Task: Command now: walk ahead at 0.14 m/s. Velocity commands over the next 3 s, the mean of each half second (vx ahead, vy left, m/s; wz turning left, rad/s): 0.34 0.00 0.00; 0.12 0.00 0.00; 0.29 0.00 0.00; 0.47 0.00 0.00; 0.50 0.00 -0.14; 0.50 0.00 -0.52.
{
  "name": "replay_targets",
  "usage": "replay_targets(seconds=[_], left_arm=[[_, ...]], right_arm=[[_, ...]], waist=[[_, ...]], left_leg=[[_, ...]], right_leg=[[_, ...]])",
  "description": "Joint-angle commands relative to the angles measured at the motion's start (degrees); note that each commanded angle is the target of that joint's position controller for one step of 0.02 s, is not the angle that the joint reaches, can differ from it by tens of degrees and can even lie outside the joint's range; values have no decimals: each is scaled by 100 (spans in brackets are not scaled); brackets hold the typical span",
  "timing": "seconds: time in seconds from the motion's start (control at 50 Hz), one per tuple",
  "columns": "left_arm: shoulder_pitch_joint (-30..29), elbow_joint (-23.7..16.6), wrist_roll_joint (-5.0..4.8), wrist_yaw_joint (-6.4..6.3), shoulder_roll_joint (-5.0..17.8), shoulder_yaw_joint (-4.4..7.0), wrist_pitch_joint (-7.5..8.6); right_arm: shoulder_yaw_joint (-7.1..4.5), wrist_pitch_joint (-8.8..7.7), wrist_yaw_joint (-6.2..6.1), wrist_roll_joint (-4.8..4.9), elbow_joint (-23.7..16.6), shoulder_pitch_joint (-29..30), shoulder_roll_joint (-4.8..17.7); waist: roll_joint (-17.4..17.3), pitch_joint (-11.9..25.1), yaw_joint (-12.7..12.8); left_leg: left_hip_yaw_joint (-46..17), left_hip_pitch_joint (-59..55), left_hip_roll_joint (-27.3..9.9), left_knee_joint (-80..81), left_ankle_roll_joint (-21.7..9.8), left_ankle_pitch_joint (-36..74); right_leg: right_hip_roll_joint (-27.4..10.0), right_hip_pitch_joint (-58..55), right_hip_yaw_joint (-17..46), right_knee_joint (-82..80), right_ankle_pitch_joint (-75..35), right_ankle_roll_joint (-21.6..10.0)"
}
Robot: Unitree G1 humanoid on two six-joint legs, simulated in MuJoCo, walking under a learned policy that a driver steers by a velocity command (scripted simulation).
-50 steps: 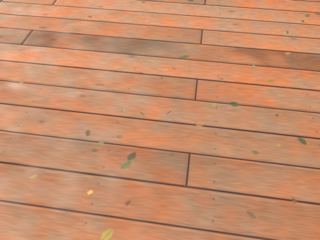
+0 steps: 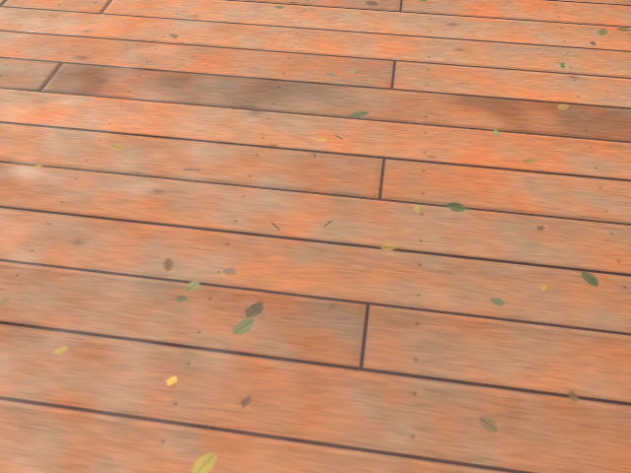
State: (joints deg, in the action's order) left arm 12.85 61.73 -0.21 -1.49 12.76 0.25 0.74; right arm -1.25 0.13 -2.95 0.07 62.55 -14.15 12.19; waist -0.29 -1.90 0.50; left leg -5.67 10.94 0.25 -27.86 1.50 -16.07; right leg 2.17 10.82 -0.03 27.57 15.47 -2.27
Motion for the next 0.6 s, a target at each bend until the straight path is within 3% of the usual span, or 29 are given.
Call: replay_targets(seconds=[0.02, 0.04, 0.06, 0.1, 0.14, 0.18, 0.22, 0.24, 0.26, 0.28, 0.3, 0.32, 0.34, 0.38, 0.4, 0.44, 0.5, 0.56, 0.6], left_arm=[[473, -105, -80, -58, 1030, 237, 19], [633, -107, -91, -62, 1204, 301, 53], [680, -129, -86, -67, 1293, 354, 108], [622, -237, -37, -43, 1181, 361, 230], [406, -393, -136, -19, 1090, 358, 281], [171, -494, -215, -5, 1164, 376, 240], [235, -528, -216, 16, 1113, 360, 179], [143, -585, -180, 41, 864, 282, 207], [60, -702, -51, 106, 379, 144, 267], [28, -928, -146, 97, 331, 166, 379], [-111, -992, -260, 108, 628, 214, 467], [-153, -998, -295, 154, 749, 240, 528], [-92, -929, -228, 165, 769, 265, 556], [-183, -920, -111, 195, 844, 335, 561], [-219, -915, -95, 221, 742, 327, 538], [-501, -1034, -70, 242, 578, 298, 485], [-1329, -1390, -89, 256, 382, 210, 476], [-1882, -1600, -131, 319, 364, 163, 486], [-2050, -1714, -105, 379, 372, 154, 522]], right_arm=[[-73, -92, -12, 36, -211, -61, 499], [-58, -178, 18, 54, -326, 92, 462], [-54, -270, 59, 78, -414, 252, 457], [-98, -406, 145, 125, -476, 315, 513], [-120, -517, 211, 173, -504, 287, 522], [-141, -582, 246, 158, -368, 15, 426], [-215, -546, 257, 133, 19, -813, 415], [-254, -521, 248, 134, 121, -1248, 492], [-336, -511, 203, 112, 148, -1876, 920], [-393, -580, 294, 26, 184, -2208, 1417], [-295, -679, 335, 13, 67, -1661, 1142], [-214, -741, 367, 27, -112, -1188, 877], [-167, -757, 410, 28, -241, -868, 809], [-91, -703, 420, 1, -310, -791, 604], [-73, -675, 394, -24, -267, -979, 566], [-79, -628, 317, -35, -215, -1259, 651], [-90, -575, 215, -35, -289, -1311, 790], [-120, -564, 173, 12, -250, -1574, 864], [-120, -502, 150, 14, -213, -1566, 824]], waist=[[696, -318, 152], [977, -452, 213], [1003, -672, 248], [798, -746, 188], [635, -595, 48], [621, -339, -188], [447, -95, -472], [91, -24, -655], [-1251, 265, -812], [-1886, 190, -765], [-998, -313, -520], [-670, -576, -358], [-506, -541, -229], [-495, -464, -169], [-563, -393, -203], [-476, -365, -266], [-371, -506, -407], [-448, -639, -530], [-443, -737, -448]], left_leg=[[597, 956, 348, -592, -219, -1228], [682, 1342, 241, -1180, -252, -1131], [567, 1549, -18, -1700, -299, -982], [350, 2146, -347, -2418, -397, -1344], [381, 1965, -498, -1718, -489, -1229], [822, 656, -209, -484, -453, -448], [1174, -818, 215, 78, -305, 339], [685, -1399, -77, 308, -381, 136], [-1151, -1920, -1338, 1086, -767, -603], [-3395, -2006, -2298, 1923, -1600, -1847], [-3462, -1602, -2409, 2002, -1698, -2423], [-2797, -1421, -2139, 1995, -1489, -2134], [-2136, -1299, -1840, 2013, -1290, -1375], [-1098, -1144, -1417, 2047, -1018, 192], [-758, -1136, -1277, 2043, -1000, 847], [-376, -1172, -1181, 2042, -1084, 1803], [-4, -844, -1043, 2207, -1089, 2056], [142, -845, -1107, 2366, -1117, 1911], [341, -960, -1110, 2012, -1009, 3087]], right_leg=[[-939, 149, 1375, -1368, 2940, -615], [-1534, 107, 2169, -1780, 3452, -940], [-1982, 301, 2774, -2051, 3417, -1218], [-2231, 41, 2986, -2130, 2742, -1350], [-1965, -114, 2340, -2019, 1969, -1054], [-1394, 413, 1378, -1708, 1315, -790], [-999, 1175, 904, -1045, 1261, -682], [-764, 1636, 625, -250, 981, -515], [-262, 2299, -111, 1887, 987, -117], [129, 3413, 74, 3211, 1727, -113], [-335, 3886, 504, 3995, 1396, -224], [-576, 4100, 574, 4135, 703, -318], [-741, 3961, 472, 4005, 202, -317], [-928, 3571, 329, 3448, -442, -214], [-914, 3441, 191, 3302, -645, -134], [-880, 3490, 17, 2917, -928, 39], [-720, 3178, -172, 1636, -1499, 172], [-535, 2774, -324, 790, -1889, 141], [-387, 2460, -343, 356, -1966, 31]])
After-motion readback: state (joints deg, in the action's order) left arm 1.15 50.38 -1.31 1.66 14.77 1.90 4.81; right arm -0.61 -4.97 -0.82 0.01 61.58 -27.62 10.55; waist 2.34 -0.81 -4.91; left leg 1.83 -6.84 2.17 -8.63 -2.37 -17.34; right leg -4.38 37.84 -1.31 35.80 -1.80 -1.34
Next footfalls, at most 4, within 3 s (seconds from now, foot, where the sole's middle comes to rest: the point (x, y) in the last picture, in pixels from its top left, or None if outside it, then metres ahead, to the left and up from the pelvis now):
0.24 left None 0.09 0.15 -0.78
0.70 right None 0.46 -0.06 -0.77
1.12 left None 0.33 0.16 -0.78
1.64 right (386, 433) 0.60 -0.11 -0.78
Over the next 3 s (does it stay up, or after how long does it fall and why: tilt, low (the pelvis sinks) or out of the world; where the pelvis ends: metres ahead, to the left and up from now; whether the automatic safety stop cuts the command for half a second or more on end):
stays up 1.23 -0.10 0.01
